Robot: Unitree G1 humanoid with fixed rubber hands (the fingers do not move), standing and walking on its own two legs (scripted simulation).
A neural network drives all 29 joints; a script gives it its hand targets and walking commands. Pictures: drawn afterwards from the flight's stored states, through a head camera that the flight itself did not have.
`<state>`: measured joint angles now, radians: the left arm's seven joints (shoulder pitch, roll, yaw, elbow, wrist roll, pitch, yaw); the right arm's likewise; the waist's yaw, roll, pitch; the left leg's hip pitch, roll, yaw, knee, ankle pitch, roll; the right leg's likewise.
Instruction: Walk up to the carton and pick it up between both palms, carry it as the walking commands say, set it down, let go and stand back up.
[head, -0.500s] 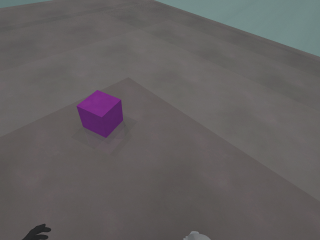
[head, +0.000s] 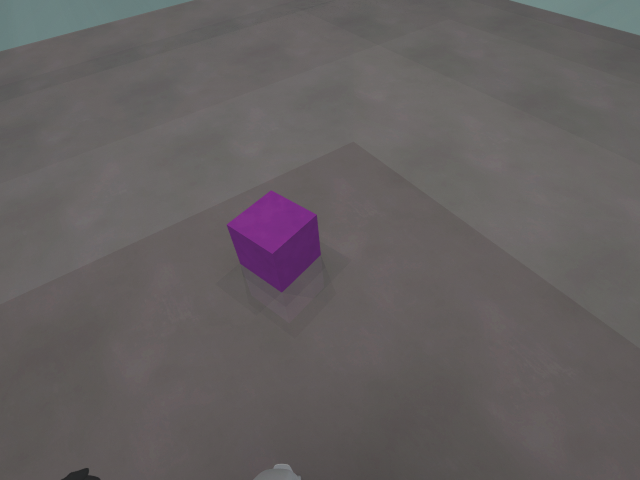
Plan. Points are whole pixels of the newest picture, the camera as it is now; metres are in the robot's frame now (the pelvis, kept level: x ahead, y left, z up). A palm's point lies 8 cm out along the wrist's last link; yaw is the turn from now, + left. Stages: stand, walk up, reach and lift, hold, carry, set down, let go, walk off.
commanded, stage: walk up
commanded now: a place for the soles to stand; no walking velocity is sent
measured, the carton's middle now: (276, 240) +1.07 +0.28 -0.63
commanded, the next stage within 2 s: none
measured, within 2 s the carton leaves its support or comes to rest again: neither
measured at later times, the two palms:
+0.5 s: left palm (77, 430) +0.21 +0.35 -0.04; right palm (553, 380) +0.31 -0.30 -0.10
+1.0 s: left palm (114, 334) +0.37 +0.39 -0.09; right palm (498, 281) +0.46 -0.25 -0.07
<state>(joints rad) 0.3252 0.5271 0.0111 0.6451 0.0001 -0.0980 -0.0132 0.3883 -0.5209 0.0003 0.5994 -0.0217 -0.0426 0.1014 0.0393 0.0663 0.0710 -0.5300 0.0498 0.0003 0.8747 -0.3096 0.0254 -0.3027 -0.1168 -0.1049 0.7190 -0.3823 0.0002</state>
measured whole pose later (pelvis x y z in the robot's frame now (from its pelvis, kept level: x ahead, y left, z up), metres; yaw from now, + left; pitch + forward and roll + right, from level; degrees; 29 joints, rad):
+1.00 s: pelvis +0.31 +0.05 -0.01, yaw +7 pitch -5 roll +0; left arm 0.36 0.50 0.01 0.65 0.00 -0.08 0.00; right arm 0.28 -0.47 0.00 0.60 -0.02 -0.03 0.06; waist -0.03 -0.02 0.10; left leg -0.37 -0.07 0.01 0.81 -0.36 0.08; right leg -0.48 -0.08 -0.08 0.94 -0.45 -0.01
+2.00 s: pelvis +0.52 +0.14 -0.03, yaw +10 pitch -2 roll +1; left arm 0.31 0.51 0.01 0.66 0.00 -0.08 0.03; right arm 0.30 -0.48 0.00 0.60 -0.02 -0.03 0.00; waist 0.00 0.03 0.10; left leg -0.42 -0.01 -0.03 0.93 -0.48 -0.01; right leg -0.47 -0.10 -0.07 0.95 -0.45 -0.01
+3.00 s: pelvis +0.50 +0.27 -0.04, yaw +3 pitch -5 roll -1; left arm 0.46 0.57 0.01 0.70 0.00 -0.06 0.09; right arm 0.24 -0.50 0.00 0.60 -0.03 0.03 0.08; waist 0.00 0.10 0.08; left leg -0.50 0.03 0.04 1.02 -0.50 0.04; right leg -0.57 -0.06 0.02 1.30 -0.51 -0.01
